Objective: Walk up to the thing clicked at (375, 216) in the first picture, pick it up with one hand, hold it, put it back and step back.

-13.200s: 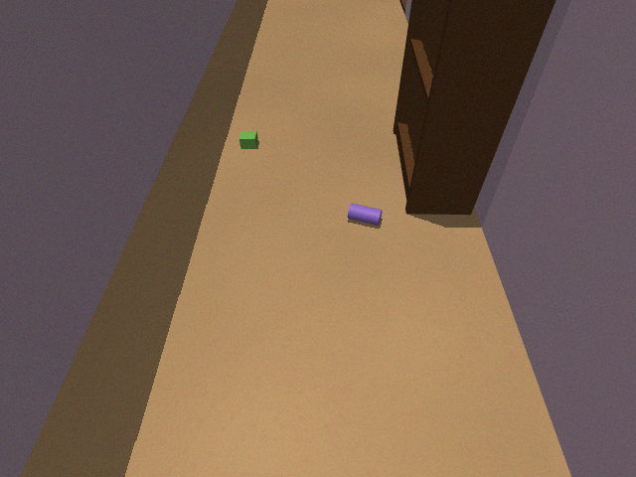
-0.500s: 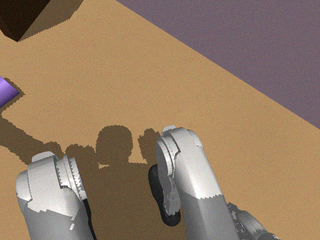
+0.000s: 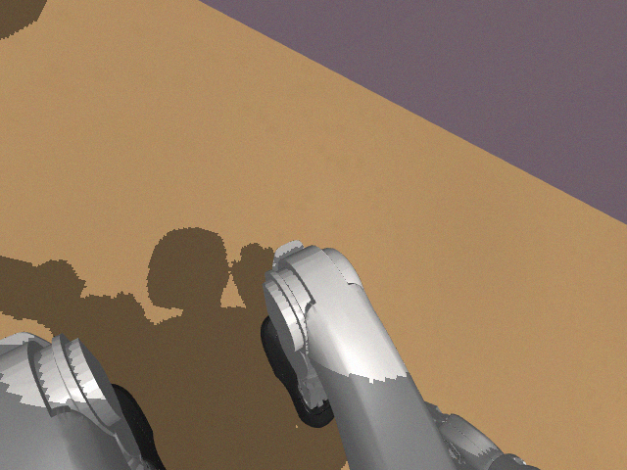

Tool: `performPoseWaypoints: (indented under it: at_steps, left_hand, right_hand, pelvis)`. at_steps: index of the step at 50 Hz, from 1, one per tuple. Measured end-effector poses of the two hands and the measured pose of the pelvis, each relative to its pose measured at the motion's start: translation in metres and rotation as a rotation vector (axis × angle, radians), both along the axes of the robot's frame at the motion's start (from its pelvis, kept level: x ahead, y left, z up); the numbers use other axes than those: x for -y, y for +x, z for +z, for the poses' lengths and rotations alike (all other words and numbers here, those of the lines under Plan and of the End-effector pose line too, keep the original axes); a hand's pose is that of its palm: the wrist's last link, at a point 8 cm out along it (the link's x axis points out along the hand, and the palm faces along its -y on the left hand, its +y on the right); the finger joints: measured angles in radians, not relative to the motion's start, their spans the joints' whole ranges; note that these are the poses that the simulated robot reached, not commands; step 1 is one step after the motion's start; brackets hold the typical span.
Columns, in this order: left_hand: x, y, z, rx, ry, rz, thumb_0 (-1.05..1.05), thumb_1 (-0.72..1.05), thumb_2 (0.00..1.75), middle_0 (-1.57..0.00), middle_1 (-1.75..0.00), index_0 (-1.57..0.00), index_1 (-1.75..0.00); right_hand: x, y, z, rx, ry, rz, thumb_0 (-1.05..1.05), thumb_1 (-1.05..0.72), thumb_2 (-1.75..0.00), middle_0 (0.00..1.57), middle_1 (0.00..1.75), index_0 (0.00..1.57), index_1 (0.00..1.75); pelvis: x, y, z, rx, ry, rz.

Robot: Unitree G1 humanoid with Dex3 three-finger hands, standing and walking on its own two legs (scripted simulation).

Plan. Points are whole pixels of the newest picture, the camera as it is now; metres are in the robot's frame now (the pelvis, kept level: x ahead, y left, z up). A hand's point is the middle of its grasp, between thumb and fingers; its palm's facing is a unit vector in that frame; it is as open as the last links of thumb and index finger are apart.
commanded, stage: rest palm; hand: left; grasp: from above
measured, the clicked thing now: out of the picture +0.45 +0.38 -0.27
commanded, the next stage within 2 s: close in 0.96 s
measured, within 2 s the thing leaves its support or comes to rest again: neither
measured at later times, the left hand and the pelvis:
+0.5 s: hand out of the picture +0.43 +0.38 -0.23, palm faces -0.27 -0.32 -0.91, open 14.5 cm; pelvis +0.00 +0.01 +0.01, yaw -2 degrees
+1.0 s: hand out of the picture +0.44 +0.38 -0.24, palm faces -0.28 -0.32 -0.91, open 14.3 cm; pelvis -0.01 +0.01 +0.01, yaw -2 degrees
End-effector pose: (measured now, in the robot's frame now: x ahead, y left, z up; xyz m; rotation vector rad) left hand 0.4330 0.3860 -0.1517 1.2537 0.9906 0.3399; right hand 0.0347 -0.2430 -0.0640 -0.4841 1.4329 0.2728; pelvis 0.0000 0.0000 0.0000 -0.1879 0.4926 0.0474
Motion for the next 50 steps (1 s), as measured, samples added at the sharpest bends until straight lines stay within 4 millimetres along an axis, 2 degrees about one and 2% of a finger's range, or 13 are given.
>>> performPoseWaypoints:
  at_steps: [5, 10, 19, 26, 30, 38, 50]
  left_hand:
    - [-0.003, -0.001, -0.008, -0.005, -0.013, -0.007, 0.00, -0.59, 1.03, -0.11, -0.95, -0.06, -0.99]
    - [0.000, 0.004, -0.014, 0.027, -0.022, -0.049, 0.00, -0.59, 1.02, -0.11, -0.95, -0.07, -0.99]
    - [0.005, 0.003, -0.020, 0.039, -0.021, -0.056, 0.00, -0.59, 1.00, -0.11, -0.96, -0.07, -0.99]
    - [-0.002, 0.000, -0.019, 0.034, -0.007, -0.041, 0.00, -0.59, 0.99, -0.11, -0.96, -0.07, -0.99]
    - [-0.007, -0.002, -0.021, 0.020, -0.009, -0.028, 0.00, -0.58, 0.99, -0.11, -0.97, -0.08, -0.99]
    - [-0.008, -0.002, -0.026, 0.005, -0.015, -0.041, 0.00, -0.57, 0.98, -0.11, -0.99, -0.08, -1.01]
    - [0.001, 0.009, -0.029, 0.036, -0.015, -0.065, 0.00, -0.55, 0.96, -0.11, -1.00, -0.09, -1.01]
  right_hand:
    - [0.002, -0.012, 0.007, -0.031, -0.017, 0.010, 0.01, -0.91, -0.91, 0.20, 0.30, 0.20, 0.30]
    - [0.004, -0.013, 0.016, -0.042, -0.038, 0.033, 0.01, -0.91, -0.91, 0.20, 0.30, 0.20, 0.30]
    - [0.000, 0.006, 0.024, 0.008, -0.048, 0.074, 0.01, -0.91, -0.91, 0.20, 0.30, 0.20, 0.30]
    - [-0.006, 0.022, 0.023, 0.046, -0.032, 0.107, 0.01, -0.91, -0.91, 0.20, 0.30, 0.20, 0.30]
    - [-0.009, 0.024, 0.023, 0.056, -0.028, 0.113, 0.01, -0.91, -0.91, 0.20, 0.30, 0.20, 0.30]
    - [-0.012, 0.012, 0.028, 0.024, -0.031, 0.110, 0.01, -0.91, -0.91, 0.20, 0.30, 0.20, 0.30]
    - [-0.011, -0.010, 0.037, -0.029, -0.045, 0.086, 0.01, -0.91, -0.91, 0.20, 0.30, 0.20, 0.30]
  pelvis:
    - [0.000, -0.001, -0.001, 0.012, -0.004, -0.002]
    - [-0.001, -0.002, 0.001, 0.023, -0.015, -0.003]
    - [-0.005, -0.002, 0.005, 0.024, -0.038, -0.007]
    - [-0.008, -0.003, 0.007, 0.023, -0.047, -0.005]
    - [-0.009, -0.003, 0.006, 0.024, -0.050, -0.004]
    - [-0.010, -0.004, 0.006, 0.033, -0.055, -0.003]
    - [-0.010, -0.006, 0.008, 0.038, -0.062, -0.008]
